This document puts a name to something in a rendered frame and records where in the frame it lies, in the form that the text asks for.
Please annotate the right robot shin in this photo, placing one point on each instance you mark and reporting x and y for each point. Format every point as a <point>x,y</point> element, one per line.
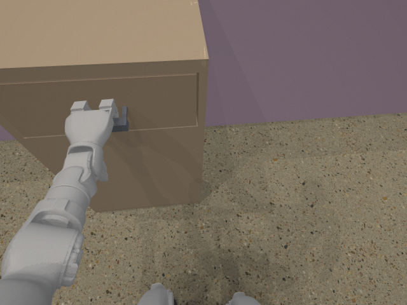
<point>238,294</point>

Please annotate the left robot forearm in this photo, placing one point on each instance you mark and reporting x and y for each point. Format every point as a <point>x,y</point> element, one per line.
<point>68,198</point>

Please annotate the robot left thigh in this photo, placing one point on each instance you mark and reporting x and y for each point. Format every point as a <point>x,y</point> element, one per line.
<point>158,296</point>

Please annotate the drawer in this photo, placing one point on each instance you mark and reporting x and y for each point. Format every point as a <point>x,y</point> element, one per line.
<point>40,108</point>

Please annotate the cabinet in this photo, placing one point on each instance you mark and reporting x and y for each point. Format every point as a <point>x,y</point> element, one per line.
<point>75,39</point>

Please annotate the robot left hand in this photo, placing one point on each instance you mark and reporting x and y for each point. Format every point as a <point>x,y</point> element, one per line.
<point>95,126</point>

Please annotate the robot left upper arm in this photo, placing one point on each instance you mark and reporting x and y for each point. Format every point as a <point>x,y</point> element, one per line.
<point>44,258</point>

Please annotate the handle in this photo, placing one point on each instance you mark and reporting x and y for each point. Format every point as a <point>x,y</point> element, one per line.
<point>121,124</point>

